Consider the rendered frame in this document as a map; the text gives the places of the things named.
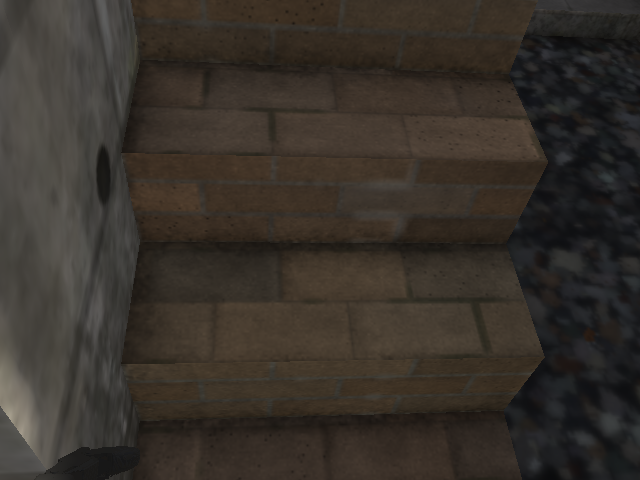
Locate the left robot hand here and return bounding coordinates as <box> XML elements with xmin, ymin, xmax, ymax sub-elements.
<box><xmin>34</xmin><ymin>446</ymin><xmax>140</xmax><ymax>480</ymax></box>

